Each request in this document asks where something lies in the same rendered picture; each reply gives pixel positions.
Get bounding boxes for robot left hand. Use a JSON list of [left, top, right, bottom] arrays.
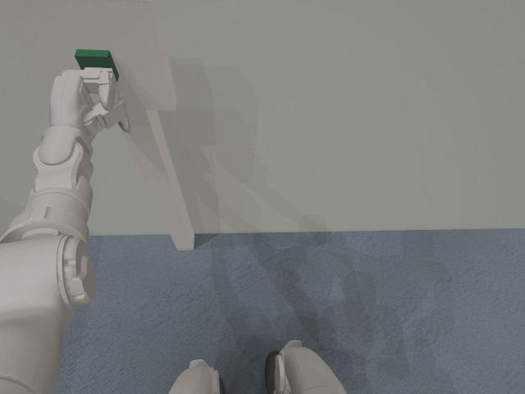
[[49, 67, 130, 143]]

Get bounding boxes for panel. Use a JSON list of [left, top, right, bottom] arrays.
[[0, 0, 194, 250]]

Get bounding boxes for robot right shin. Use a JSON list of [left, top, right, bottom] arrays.
[[273, 341, 302, 394]]

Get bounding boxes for robot left upper arm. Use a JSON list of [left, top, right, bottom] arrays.
[[0, 235, 97, 394]]

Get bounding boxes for button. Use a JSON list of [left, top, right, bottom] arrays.
[[75, 49, 119, 82]]

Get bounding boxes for robot left shin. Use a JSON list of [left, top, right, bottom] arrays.
[[189, 360, 210, 369]]

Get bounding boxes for left robot forearm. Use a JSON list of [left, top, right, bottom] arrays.
[[0, 126, 94, 246]]

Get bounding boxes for robot shin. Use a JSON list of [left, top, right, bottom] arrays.
[[273, 341, 302, 394], [189, 360, 210, 369]]

